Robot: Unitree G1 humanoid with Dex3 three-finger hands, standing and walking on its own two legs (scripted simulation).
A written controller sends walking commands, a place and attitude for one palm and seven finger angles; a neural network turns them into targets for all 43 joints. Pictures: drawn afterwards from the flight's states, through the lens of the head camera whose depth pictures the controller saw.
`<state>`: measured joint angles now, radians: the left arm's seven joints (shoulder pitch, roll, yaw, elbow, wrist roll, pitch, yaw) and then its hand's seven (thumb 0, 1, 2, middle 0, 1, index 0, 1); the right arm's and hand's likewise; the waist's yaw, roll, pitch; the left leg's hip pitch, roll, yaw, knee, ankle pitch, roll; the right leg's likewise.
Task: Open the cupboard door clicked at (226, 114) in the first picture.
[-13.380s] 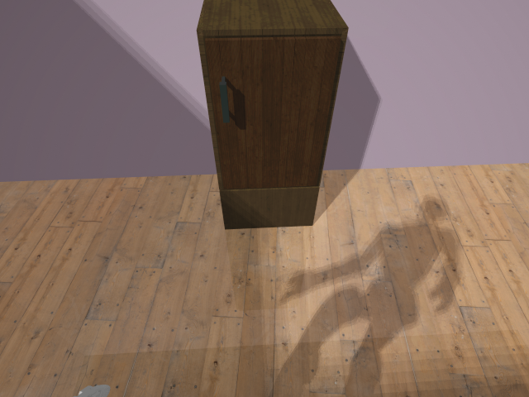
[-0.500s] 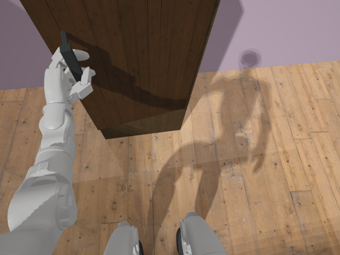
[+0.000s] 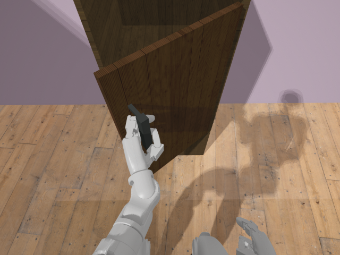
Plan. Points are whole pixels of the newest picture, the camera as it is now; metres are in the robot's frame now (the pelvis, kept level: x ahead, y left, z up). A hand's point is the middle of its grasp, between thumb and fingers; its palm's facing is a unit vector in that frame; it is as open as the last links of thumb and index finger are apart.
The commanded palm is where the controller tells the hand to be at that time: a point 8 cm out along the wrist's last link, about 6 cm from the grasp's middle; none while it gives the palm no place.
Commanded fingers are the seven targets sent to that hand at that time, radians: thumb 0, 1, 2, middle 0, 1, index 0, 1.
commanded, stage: pull the door open along its arc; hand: left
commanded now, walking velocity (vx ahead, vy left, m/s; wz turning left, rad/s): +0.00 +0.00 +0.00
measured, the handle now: (140, 128) +0.41 +0.08 +0.04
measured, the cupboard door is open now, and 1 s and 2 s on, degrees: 39 43 45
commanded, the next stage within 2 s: open thumb and fingers to let go in 0.10 s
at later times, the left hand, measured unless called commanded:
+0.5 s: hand (166, 150) +0.35 +0.02 +0.03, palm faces +0.39 -0.92 -0.06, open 8.0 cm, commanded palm +0.30 +0.06 +0.03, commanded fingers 0.00 -0.22 0.42 -0.32 -1.23 -0.32 -1.23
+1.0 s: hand (162, 156) +0.33 +0.03 +0.03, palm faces +0.32 -0.95 -0.04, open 15.1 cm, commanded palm +0.29 +0.07 +0.03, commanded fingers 0.00 -0.50 0.30 -0.15 -0.30 -0.15 -0.30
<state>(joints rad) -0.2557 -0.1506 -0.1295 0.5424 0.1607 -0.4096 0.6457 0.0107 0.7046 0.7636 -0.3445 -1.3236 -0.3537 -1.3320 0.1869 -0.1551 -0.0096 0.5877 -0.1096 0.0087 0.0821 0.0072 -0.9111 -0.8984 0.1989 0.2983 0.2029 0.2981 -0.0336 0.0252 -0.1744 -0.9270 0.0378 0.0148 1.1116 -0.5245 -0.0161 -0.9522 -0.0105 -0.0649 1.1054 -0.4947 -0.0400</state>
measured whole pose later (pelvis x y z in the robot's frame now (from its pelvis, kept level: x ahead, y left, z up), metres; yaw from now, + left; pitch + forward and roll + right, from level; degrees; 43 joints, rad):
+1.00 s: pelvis -0.01 -0.01 +0.00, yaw +2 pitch +18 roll +1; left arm -0.19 -0.14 -0.20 0.51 0.13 -0.39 0.65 -0.01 -0.49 0.30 -0.24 -0.72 -0.25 -0.72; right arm 0.17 -0.17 -0.02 0.64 -0.11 -0.07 0.03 0.01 -0.91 -0.90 0.20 0.30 0.20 0.30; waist -0.03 0.03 -0.17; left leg -0.93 0.02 -0.03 1.12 -0.51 -0.04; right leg -0.94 -0.02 -0.10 1.13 -0.50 -0.06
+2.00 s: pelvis -0.01 +0.01 -0.01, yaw +1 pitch +16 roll +0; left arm 0.17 0.01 -0.25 0.13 0.03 -0.42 0.13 -0.02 -0.50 0.30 -0.15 -0.30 -0.15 -0.30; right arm 0.21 -0.20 0.01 0.46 -0.02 -0.01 0.03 0.01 -0.91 -0.90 0.20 0.30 0.20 0.30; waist 0.01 0.02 -0.15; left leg -0.93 0.01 0.00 1.20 -0.55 0.00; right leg -0.94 -0.04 -0.07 1.18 -0.52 -0.02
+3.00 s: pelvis +0.00 +0.02 +0.03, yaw +1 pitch +8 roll -2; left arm 0.55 0.25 0.04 -0.35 -0.13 -0.19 -0.04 -0.02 -0.42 0.33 -0.16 -0.30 -0.15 -0.30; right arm 0.29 -0.23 0.03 0.42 0.03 -0.08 -0.08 0.01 -0.91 -0.90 0.20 0.30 0.20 0.30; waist 0.01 0.04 -0.14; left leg -0.63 0.02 -0.01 0.99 -0.50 0.00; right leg -0.62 -0.01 -0.08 0.94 -0.46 -0.01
